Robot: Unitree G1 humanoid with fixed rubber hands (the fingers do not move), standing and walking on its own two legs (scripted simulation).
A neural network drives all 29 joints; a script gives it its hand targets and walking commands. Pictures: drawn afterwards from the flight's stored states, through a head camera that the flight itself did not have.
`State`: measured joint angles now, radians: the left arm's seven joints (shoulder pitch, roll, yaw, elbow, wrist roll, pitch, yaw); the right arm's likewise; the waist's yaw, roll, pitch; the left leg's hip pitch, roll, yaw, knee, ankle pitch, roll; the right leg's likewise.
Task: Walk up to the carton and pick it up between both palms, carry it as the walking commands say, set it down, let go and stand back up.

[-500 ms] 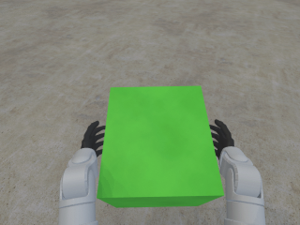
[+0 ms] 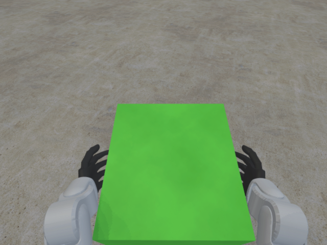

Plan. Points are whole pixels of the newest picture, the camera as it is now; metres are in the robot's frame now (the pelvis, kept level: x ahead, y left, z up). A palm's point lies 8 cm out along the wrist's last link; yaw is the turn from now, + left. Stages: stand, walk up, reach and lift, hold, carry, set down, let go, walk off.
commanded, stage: carry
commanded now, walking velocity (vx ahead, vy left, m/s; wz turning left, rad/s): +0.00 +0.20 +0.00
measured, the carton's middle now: (170, 179) +0.27 +0.00 +0.04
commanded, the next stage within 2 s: none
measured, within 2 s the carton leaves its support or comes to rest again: neither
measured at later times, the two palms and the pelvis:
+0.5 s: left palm (24, 197) +0.19 +0.28 +0.10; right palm (198, 189) +0.21 -0.06 +0.10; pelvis -0.03 +0.11 +0.00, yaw +1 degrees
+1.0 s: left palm out of the picture +0.17 +0.41 +0.10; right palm (133, 208) +0.18 +0.07 +0.09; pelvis -0.05 +0.24 +0.01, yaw +0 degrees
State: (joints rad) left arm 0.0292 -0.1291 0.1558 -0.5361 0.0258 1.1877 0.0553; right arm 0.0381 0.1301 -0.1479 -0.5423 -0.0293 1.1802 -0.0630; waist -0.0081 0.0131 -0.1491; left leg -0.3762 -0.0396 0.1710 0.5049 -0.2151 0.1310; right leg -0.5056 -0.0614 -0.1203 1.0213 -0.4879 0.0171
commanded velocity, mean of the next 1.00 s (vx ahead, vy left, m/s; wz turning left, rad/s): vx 0.00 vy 0.20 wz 0.00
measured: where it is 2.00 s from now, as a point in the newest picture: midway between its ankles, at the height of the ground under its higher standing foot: outside the picture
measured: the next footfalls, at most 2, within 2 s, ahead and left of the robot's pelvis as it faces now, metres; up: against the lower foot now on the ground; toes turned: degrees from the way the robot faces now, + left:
right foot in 0.14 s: +0.01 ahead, -0.07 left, +0.00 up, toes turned -11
left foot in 0.54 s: +0.02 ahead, +0.27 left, +0.00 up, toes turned +10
